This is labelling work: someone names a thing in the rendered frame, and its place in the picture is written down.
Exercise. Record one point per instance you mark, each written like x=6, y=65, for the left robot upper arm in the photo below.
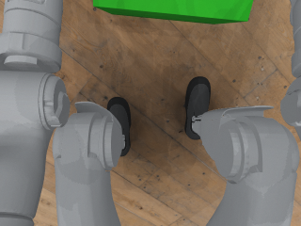
x=32, y=106

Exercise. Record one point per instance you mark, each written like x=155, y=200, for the right robot upper arm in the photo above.
x=290, y=106

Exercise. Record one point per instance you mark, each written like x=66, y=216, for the right robot foot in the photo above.
x=197, y=100

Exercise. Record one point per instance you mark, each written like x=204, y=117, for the robot right shin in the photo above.
x=210, y=123

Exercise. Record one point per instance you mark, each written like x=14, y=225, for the right robot forearm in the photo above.
x=295, y=20

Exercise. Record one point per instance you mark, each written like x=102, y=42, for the left robot forearm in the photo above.
x=30, y=36

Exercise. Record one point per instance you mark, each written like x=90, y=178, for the carton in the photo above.
x=193, y=11

